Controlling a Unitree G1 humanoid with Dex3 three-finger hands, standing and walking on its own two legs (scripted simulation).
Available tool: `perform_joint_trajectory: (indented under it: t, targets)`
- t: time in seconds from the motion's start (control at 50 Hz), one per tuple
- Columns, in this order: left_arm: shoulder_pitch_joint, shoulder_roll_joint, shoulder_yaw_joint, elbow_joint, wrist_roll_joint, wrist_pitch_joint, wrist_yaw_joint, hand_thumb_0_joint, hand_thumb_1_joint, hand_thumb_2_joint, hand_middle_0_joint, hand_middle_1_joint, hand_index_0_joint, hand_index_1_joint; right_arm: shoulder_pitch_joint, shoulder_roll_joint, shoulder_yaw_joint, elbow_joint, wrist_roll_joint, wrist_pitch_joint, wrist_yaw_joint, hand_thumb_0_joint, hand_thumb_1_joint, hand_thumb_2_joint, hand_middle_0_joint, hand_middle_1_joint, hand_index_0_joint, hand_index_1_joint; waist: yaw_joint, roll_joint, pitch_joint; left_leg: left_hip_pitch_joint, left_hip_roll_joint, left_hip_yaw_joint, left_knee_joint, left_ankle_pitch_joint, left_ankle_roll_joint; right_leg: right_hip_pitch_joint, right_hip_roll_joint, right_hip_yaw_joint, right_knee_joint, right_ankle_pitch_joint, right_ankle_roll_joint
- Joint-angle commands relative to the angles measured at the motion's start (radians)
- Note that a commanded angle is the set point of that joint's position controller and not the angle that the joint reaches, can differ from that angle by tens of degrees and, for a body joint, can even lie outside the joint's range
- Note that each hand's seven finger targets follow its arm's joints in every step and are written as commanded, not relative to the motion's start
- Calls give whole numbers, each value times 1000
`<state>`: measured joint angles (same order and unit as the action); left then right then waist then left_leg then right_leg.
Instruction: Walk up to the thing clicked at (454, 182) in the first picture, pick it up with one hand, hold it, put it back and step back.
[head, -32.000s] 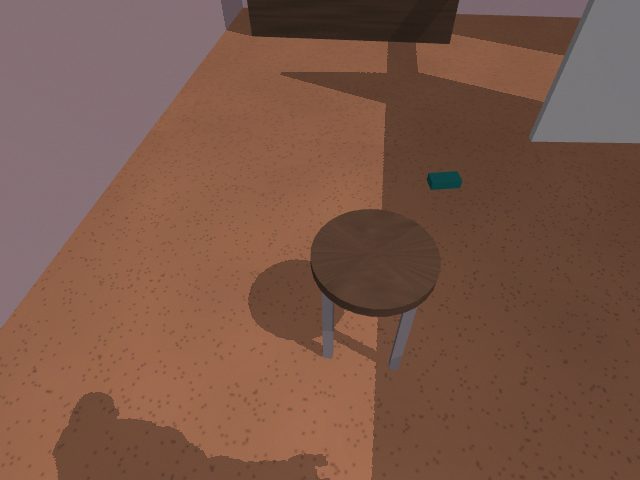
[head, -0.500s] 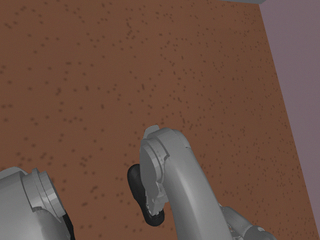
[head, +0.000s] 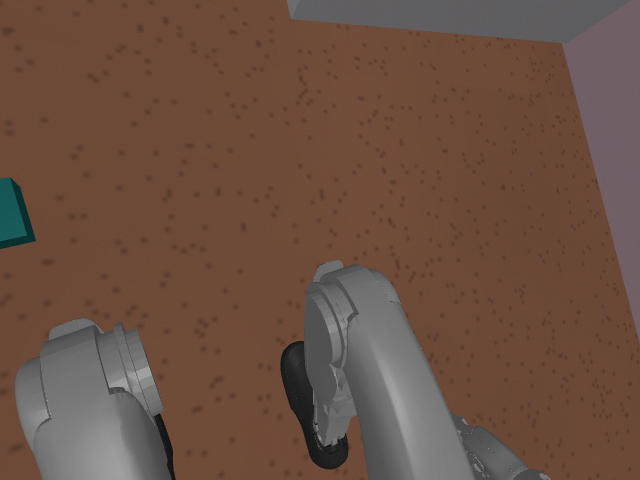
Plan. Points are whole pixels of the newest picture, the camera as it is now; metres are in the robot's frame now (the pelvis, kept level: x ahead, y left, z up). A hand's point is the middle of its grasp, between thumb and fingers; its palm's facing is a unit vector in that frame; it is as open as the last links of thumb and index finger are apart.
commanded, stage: settle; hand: left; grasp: from above
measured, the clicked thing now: out of the picture +0.44 +0.35 -0.25
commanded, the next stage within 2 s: lift in 0.50 s
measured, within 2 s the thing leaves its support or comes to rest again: neither
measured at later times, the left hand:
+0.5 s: hand out of the picture +0.41 +0.35 -0.14, palm faces -0.45 -0.11 -0.89, open 10.1 cm
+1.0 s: hand out of the picture +0.38 +0.35 -0.05, palm faces -0.46 -0.12 -0.88, open 10.1 cm
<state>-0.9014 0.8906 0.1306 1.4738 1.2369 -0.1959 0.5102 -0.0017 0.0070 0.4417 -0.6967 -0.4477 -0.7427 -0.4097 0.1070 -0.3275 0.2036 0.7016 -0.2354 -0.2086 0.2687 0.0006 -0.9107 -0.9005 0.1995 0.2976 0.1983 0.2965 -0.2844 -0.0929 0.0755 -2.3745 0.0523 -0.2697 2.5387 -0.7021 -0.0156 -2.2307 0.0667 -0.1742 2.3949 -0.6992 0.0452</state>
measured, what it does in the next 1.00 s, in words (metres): rises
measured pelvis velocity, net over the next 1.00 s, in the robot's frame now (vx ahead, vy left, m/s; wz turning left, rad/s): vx -0.01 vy -0.01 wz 0.13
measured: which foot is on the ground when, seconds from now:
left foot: down 0.00-1.00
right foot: down 0.00-1.00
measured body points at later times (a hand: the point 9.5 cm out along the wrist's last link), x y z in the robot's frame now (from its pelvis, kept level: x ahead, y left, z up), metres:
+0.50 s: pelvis -0.01 -0.01 +0.02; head +0.22 +0.09 +0.40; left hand +0.43 +0.35 -0.08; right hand +0.09 -0.26 -0.08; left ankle +0.06 +0.13 -0.27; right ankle +0.10 -0.12 -0.27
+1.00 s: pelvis -0.01 -0.01 +0.08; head +0.19 +0.07 +0.47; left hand +0.40 +0.35 +0.00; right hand +0.09 -0.27 -0.04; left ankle +0.06 +0.13 -0.27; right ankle +0.10 -0.12 -0.27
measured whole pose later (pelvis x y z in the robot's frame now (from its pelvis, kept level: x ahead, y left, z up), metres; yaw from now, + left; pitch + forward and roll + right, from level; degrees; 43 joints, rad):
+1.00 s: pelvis -0.01 -0.01 +0.08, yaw +7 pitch +34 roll -8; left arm -0.78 0.68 0.04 1.10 1.13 -0.15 0.15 0.00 -0.01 0.48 -0.70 -0.45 -0.74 -0.42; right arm 0.18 -0.28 0.02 0.70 -0.07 0.01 0.12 0.00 -0.92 -0.90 0.20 0.30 0.20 0.30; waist -0.16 0.03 -0.11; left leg -2.21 0.05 -0.12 2.24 -0.63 0.00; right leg -2.10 0.02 -0.07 2.18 -0.67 0.03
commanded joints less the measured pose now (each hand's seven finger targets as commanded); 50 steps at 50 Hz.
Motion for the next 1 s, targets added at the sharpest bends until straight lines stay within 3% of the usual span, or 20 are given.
perform_joint_trajectory:
  t: [0.0, 0.1, 0.12, 0.24, 0.32, 0.34, 0.42, 0.48, 0.54, 0.56, 0.58, 0.62, 0.64, 0.68, 0.76, 0.8, 0.82, 0.88, 0.94, 0.98]
  targets:
    - [-302, 211, -3, -188, -29, 28, 13, 0, 722, 647, -1082, -566, -1095, -556, 177, -278, -132, 3, 44, 12, -7, 0, -902, -901, 199, 300, 199, 300, 6, 550, -721, 566, 10, 140, -280, 238, 16, 268, 33, -67, -210, 300, -76]
    - [-313, 140, -45, -176, -48, 52, -58, 0, 707, 679, -1091, -573, -1095, -572, 187, -254, -149, 0, 71, 42, -19, 0, -905, -903, 199, 300, 199, 300, 13, 457, -692, 501, -1, 154, -309, 161, 32, 273, 26, -39, -256, 223, -77]
    - [-317, 149, -39, -194, -52, 52, -71, 0, 712, 687, -1098, -568, -1099, -570, 188, -258, -155, -4, 75, 48, -24, 0, -906, -903, 199, 300, 199, 300, 20, 431, -696, 497, -5, 158, -312, 154, 37, 269, 22, -38, -267, 219, -74]
    - [-322, 144, -40, -246, -62, 36, -136, 0, 727, 727, -1115, -606, -1115, -609, 203, -232, -166, -23, 95, 86, -46, 0, -909, -904, 199, 300, 199, 300, 29, 371, -770, 506, -9, 175, -305, 215, 43, 355, 21, 0, -290, 258, -72]
    - [-342, 182, -14, -291, -52, 23, -156, 0, 715, 745, -1108, -606, -1105, -612, 219, -232, -170, -24, 94, 106, -68, 0, -907, -903, 199, 300, 199, 300, 35, 370, -767, 516, -15, 188, -309, 223, 42, 366, 13, 5, -309, 257, -72]
    - [-342, 182, -5, -312, -57, 19, -157, 0, 708, 757, -1102, -613, -1098, -620, 215, -225, -171, -26, 98, 111, -71, 0, -906, -903, 199, 300, 199, 300, 51, 395, -790, 537, -16, 187, -327, 220, 38, 365, 12, 5, -303, 250, -74]
    - [-359, 173, -13, -321, -41, 11, -169, 0, 703, 785, -1085, -637, -1079, -645, 228, -231, -179, -32, 101, 129, -89, 0, -905, -901, 200, 300, 199, 300, 40, 401, -779, 566, -21, 180, -352, 203, 34, 324, 5, -10, -306, 235, -81]
    - [-356, 187, -4, -326, -39, 9, -170, 0, 729, 801, -1103, -645, -1097, -652, 221, -226, -183, -29, 104, 141, -102, 0, -904, -900, 200, 300, 199, 300, 61, 440, -783, 578, -23, 183, -377, 167, 31, 302, 3, -3, -309, 193, -86]
    - [-372, 163, -26, -330, -41, 12, -181, 0, 733, 831, -1110, -643, -1099, -657, 232, -219, -187, -30, 107, 148, -113, 0, -901, -899, 200, 300, 199, 300, 46, 416, -776, 576, -22, 189, -385, 154, 36, 299, 1, 0, -330, 189, -82]
    - [-368, 177, -15, -332, -40, 11, -182, 0, 769, 751, -1162, -646, -1164, -644, 230, -220, -187, -29, 109, 151, -116, 0, -936, -913, 199, 300, 199, 300, 55, 429, -783, 579, -25, 189, -394, 155, 34, 294, 0, 1, -325, 186, -86]
    - [-354, 169, -16, -333, -46, 13, -184, 0, 689, 759, -1082, -566, -1084, -564, 237, -219, -191, -28, 111, 152, -120, 0, -883, -892, 201, 299, 200, 299, 62, 433, -795, 600, -25, 189, -405, 158, 33, 299, -2, 1, -328, 190, -85]
    - [-351, 167, -15, -353, -53, 22, -191, 0, 644, 720, -1045, -539, -1047, -538, 249, -218, -199, -31, 114, 154, -122, 0, -881, -892, 201, 300, 200, 300, 64, 428, -817, 626, -24, 193, -414, 178, 34, 321, -4, 4, -343, 209, -85]
    - [-350, 183, -3, -368, -51, 26, -194, 0, 711, 679, -1108, -597, -1112, -593, 251, -221, -202, -31, 116, 157, -126, 0, -930, -911, 199, 300, 199, 300, 71, 424, -837, 625, -26, 197, -415, 187, 36, 329, -5, 5, -349, 216, -84]
    - [-336, 159, -14, -388, -73, 36, -211, 0, 709, 691, -1081, -584, -1086, -578, 256, -205, -208, -26, 125, 163, -127, 0, -913, -905, 200, 300, 199, 300, 82, 437, -882, 650, -26, 209, -431, 214, 38, 375, -5, 19, -359, 244, -81]
    - [-294, 141, -25, -421, -96, 53, -263, 0, 697, 693, -1086, -547, -1083, -550, 260, -205, -234, -23, 138, 178, -142, 0, -912, -905, 200, 300, 199, 300, 92, 408, -845, 653, -29, 211, -467, 178, 41, 360, -10, 27, -399, 204, -85]
    - [-288, 162, -3, -498, -97, 51, -279, 0, 694, 709, -1086, -561, -1082, -565, 257, -198, -245, -31, 148, 186, -148, 0, -911, -905, 200, 300, 200, 300, 118, 435, -906, 701, -30, 209, -496, 178, 38, 389, -13, 35, -404, 201, -87]
    - [-264, 140, -8, -507, -100, 53, -286, 0, 705, 718, -1091, -564, -1088, -567, 257, -196, -253, -30, 153, 190, -151, 0, -910, -904, 200, 300, 200, 300, 126, 431, -895, 716, -31, 209, -513, 184, 38, 389, -17, 35, -410, 207, -86]
    - [-251, 110, -21, -553, -117, 52, -310, 0, 693, 706, -1071, -566, -1072, -565, 259, -181, -262, -32, 166, 199, -161, 0, -908, -903, 200, 300, 200, 300, 118, 390, -889, 726, -31, 213, -530, 204, 45, 405, -18, 46, -442, 226, -82]
    - [-205, 113, -9, -593, -127, 54, -321, 0, 661, 748, -1047, -596, -1045, -598, 257, -171, -270, -41, 177, 206, -169, 0, -907, -902, 200, 300, 200, 300, 140, 358, -895, 739, -33, 217, -567, 195, 48, 447, -20, 57, -488, 208, -80]
    - [-194, 75, -37, -611, -141, 55, -335, 0, 642, 738, -1028, -606, -1028, -605, 249, -163, -276, -49, 179, 209, -174, 0, -909, -903, 200, 300, 200, 300, 133, 336, -879, 750, -32, 217, -592, 166, 50, 457, -18, 62, -522, 179, -80]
